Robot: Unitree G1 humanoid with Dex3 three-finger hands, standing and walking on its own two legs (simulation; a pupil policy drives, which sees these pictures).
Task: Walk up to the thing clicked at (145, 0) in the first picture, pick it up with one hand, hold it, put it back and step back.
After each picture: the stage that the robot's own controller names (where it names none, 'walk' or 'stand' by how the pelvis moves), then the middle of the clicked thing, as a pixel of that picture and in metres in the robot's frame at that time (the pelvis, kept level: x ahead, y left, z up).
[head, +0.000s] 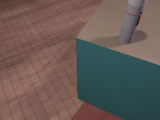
stand; (131, 19) +0.65 -0.20 +0.06
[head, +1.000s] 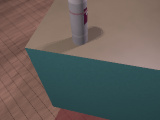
walk; (78, 17) +0.59 +0.06 +0.09
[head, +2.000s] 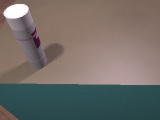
rise first; (29, 41) +0.46 +0.21 +0.09
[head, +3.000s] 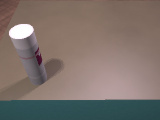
stand; (31, 58) +0.42 +0.20 +0.06
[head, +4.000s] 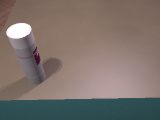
stand; (29, 58) +0.41 +0.21 +0.06
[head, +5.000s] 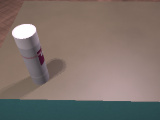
stand; (33, 58) +0.42 +0.20 +0.06
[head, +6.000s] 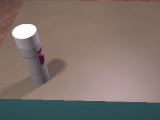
stand; (34, 58) +0.42 +0.20 +0.06
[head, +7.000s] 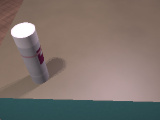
rise first; (33, 57) +0.42 +0.20 +0.06
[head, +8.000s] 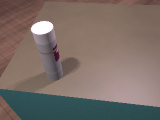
rise first; (49, 54) +0.44 +0.17 +0.06
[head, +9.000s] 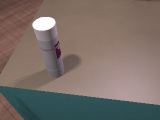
go down; (51, 51) +0.44 +0.16 +0.07
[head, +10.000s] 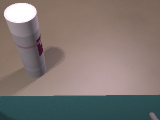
go down; (30, 47) +0.41 +0.15 +0.10
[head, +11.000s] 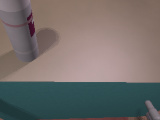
close in; (20, 26) +0.44 +0.15 +0.13
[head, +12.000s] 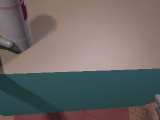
close in; (11, 11) +0.47 +0.15 +0.15
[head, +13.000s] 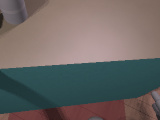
close; out of the picture +0.55 +0.14 +0.16
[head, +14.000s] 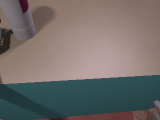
lift; (14, 2) +0.52 +0.15 +0.15
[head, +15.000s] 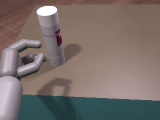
lift; (53, 39) +0.52 +0.14 +0.10
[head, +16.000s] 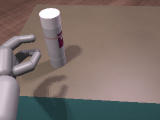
close; (54, 41) +0.51 +0.14 +0.08
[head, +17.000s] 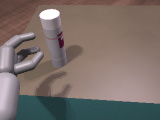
close; (55, 41) +0.52 +0.14 +0.08
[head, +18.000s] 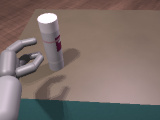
close; (52, 45) +0.52 +0.15 +0.07
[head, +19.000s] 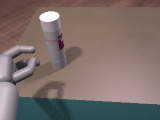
crouch; (55, 43) +0.52 +0.14 +0.07
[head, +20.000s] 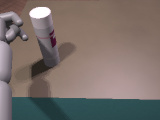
crouch; (47, 40) +0.52 +0.15 +0.07
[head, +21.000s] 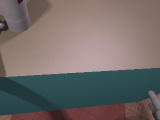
lower; out of the picture +0.54 +0.15 +0.14
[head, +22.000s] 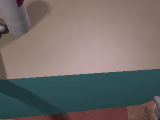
lower; out of the picture +0.53 +0.15 +0.15
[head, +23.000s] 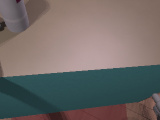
lower; out of the picture +0.54 +0.15 +0.15
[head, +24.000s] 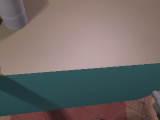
lower; out of the picture +0.54 +0.15 +0.16
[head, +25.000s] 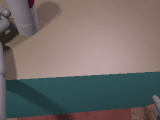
loosen; out of the picture +0.53 +0.13 +0.14
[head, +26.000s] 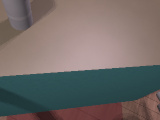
rise; out of the picture +0.54 +0.13 +0.15
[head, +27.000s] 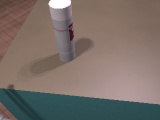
sink last; (64, 33) +0.51 +0.11 +0.10
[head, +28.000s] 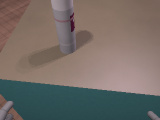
stand; (65, 24) +0.53 +0.11 +0.11
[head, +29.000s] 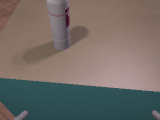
stand; (59, 19) +0.53 +0.11 +0.13
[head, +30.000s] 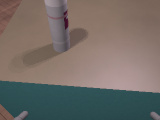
stand; (58, 22) +0.53 +0.12 +0.13
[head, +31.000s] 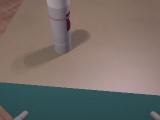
stand; (60, 23) +0.52 +0.11 +0.13
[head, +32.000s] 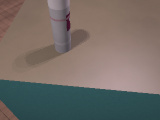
stand; (60, 23) +0.53 +0.11 +0.11
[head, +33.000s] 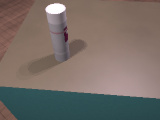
walk; (59, 35) +0.54 +0.13 +0.06
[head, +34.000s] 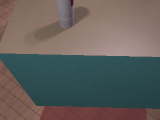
walk; (64, 0) +0.66 +0.11 +0.08
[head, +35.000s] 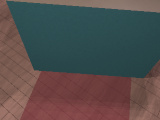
walk; out of the picture +0.96 +0.13 +0.09
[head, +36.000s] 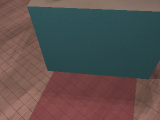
stand; out of the picture +1.13 +0.12 +0.08
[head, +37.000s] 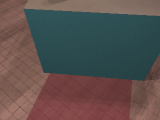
stand; out of the picture +1.11 +0.12 +0.06
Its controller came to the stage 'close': yes
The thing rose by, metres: 0.00
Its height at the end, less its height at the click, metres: +0.00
